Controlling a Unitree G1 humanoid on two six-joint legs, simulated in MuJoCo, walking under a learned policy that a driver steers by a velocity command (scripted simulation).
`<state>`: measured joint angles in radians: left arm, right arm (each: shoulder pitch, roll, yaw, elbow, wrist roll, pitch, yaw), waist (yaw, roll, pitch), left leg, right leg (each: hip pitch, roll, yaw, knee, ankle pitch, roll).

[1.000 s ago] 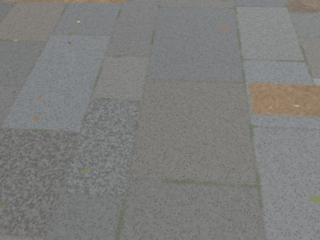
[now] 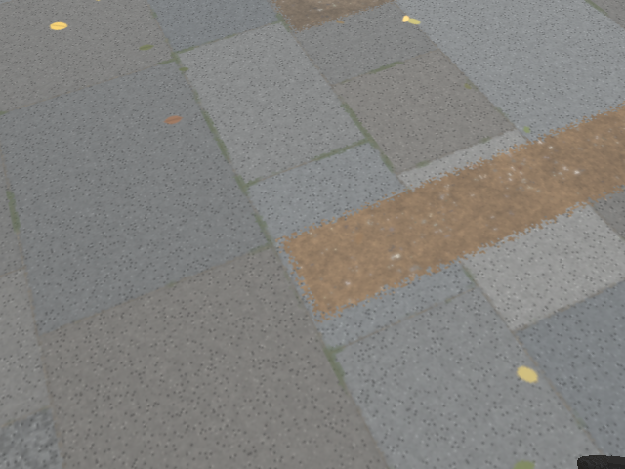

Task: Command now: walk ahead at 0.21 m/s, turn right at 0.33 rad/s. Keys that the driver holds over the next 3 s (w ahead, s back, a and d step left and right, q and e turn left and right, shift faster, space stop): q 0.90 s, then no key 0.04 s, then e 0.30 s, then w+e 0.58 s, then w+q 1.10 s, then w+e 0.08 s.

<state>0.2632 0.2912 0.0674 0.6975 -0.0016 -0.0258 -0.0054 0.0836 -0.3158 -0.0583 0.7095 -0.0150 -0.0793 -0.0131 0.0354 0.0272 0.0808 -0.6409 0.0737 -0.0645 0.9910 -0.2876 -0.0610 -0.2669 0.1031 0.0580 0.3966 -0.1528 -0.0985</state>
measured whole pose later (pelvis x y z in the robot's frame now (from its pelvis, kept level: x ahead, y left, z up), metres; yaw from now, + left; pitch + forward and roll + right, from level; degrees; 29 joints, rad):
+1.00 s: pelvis +0.13 +0.02 -0.01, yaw +26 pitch +1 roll +0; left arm 0.18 0.30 0.07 0.74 -0.02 0.01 0.02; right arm 0.13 -0.30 -0.07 0.62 0.02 0.07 0.01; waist 0.04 0.00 0.05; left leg -0.27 0.01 0.02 0.52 -0.23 -0.01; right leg -0.24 -0.10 -0.14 0.53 -0.30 0.03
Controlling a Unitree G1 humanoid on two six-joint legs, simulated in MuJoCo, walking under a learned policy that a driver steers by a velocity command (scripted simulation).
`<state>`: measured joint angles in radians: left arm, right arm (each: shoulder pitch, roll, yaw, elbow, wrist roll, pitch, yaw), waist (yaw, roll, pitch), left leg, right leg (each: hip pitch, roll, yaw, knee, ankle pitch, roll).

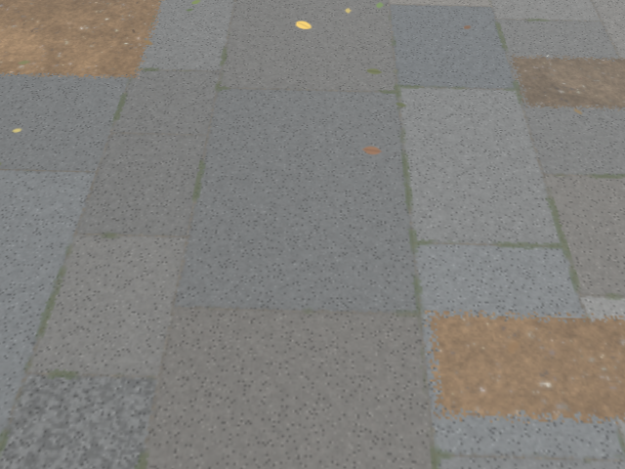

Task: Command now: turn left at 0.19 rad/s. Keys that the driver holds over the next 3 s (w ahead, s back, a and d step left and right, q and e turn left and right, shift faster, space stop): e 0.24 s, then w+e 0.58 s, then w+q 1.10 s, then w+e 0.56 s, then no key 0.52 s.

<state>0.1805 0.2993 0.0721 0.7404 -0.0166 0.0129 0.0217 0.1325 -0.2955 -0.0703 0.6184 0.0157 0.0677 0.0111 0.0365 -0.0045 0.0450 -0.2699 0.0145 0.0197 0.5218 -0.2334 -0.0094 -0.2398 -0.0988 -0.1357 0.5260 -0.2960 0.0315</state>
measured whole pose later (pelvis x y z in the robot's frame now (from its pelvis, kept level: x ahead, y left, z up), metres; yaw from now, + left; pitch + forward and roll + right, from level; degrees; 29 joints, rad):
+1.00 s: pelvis +0.26 -0.09 -0.02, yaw -25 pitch +3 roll +2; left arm 0.43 0.31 0.08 0.81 -0.01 -0.03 0.03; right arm 0.00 -0.28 -0.05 0.72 0.01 -0.11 0.05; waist 0.06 -0.01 0.04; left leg -0.51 -0.05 0.04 0.54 -0.09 0.05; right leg 0.05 0.01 0.13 0.60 -0.51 -0.04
